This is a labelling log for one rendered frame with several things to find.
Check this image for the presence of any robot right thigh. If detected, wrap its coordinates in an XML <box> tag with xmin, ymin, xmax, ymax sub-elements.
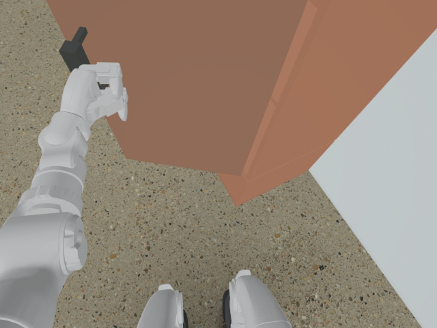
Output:
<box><xmin>229</xmin><ymin>275</ymin><xmax>292</xmax><ymax>328</ymax></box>

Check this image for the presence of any handle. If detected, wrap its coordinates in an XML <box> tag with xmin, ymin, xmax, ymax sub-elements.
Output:
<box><xmin>59</xmin><ymin>27</ymin><xmax>109</xmax><ymax>90</ymax></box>

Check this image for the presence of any cupboard door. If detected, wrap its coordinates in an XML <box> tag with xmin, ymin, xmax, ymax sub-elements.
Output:
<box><xmin>46</xmin><ymin>0</ymin><xmax>308</xmax><ymax>176</ymax></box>

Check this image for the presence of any robot left hand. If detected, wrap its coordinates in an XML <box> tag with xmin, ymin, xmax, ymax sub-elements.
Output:
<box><xmin>60</xmin><ymin>62</ymin><xmax>128</xmax><ymax>127</ymax></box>

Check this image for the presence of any left robot forearm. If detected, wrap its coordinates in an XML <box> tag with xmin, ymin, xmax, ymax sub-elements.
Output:
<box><xmin>0</xmin><ymin>111</ymin><xmax>91</xmax><ymax>233</ymax></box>

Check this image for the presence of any left robot upper arm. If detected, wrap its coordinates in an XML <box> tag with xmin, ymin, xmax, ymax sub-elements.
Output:
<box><xmin>0</xmin><ymin>212</ymin><xmax>87</xmax><ymax>328</ymax></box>

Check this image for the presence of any robot right shin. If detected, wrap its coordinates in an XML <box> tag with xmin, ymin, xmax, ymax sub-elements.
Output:
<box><xmin>229</xmin><ymin>269</ymin><xmax>251</xmax><ymax>328</ymax></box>

